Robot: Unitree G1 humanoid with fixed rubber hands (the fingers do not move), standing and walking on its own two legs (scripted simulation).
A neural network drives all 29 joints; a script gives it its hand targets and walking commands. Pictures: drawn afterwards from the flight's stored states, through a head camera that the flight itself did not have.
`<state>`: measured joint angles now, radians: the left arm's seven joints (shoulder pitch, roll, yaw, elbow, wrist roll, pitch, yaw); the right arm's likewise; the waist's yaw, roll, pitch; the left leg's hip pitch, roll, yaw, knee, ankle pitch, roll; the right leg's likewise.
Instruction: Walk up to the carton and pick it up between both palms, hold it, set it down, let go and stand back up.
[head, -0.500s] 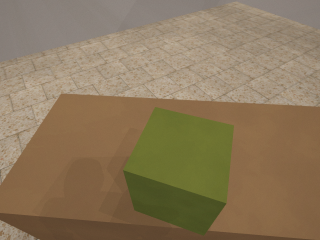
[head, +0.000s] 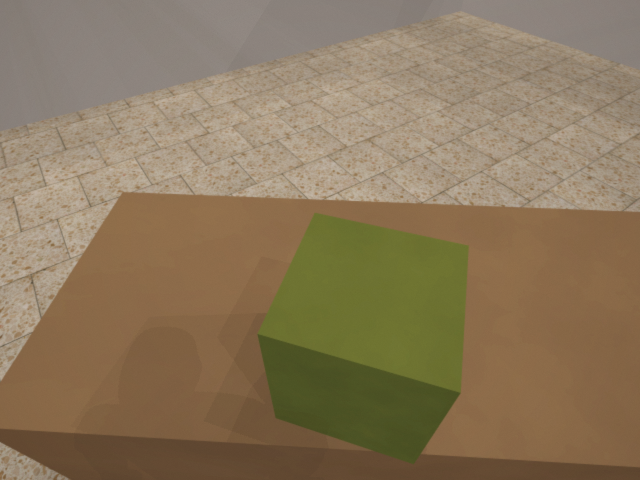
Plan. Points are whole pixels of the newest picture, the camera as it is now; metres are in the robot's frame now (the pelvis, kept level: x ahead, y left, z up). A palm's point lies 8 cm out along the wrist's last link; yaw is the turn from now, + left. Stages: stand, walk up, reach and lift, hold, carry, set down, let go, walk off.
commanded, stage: stand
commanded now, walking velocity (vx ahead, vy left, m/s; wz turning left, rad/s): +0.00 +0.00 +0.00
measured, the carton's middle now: (364, 338) +0.33 -0.05 -0.02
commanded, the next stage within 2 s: none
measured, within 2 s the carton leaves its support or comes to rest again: neither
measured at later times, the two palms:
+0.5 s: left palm out of the picture -0.01 +0.23 -0.15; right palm out of the picture -0.03 -0.20 -0.15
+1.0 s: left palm out of the picture -0.03 +0.24 -0.15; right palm out of the picture -0.04 -0.18 -0.15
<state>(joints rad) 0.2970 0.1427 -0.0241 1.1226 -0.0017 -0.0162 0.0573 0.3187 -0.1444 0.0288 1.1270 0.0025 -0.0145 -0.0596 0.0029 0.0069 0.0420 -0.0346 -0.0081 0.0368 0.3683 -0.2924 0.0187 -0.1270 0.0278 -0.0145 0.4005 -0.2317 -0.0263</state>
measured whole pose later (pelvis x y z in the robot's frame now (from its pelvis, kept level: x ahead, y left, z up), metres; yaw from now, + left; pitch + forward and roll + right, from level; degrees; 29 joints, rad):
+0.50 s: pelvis -0.01 +0.02 +0.00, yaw +0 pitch -3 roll +0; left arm 0.28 0.13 -0.03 1.13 0.00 -0.01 0.06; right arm 0.33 -0.15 0.03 1.11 0.00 -0.02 -0.06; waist 0.00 0.01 0.05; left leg -0.03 -0.04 0.05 0.36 -0.28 0.05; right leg -0.14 0.00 0.00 0.42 -0.23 0.00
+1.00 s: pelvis -0.02 +0.03 +0.00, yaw +0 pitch -3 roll +0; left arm 0.30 0.13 -0.04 1.14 0.00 0.00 0.06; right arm 0.33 -0.15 0.03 1.11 0.01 -0.02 -0.06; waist 0.00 0.00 0.04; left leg -0.04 -0.06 0.06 0.35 -0.25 0.07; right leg -0.15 -0.03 0.01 0.42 -0.21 0.03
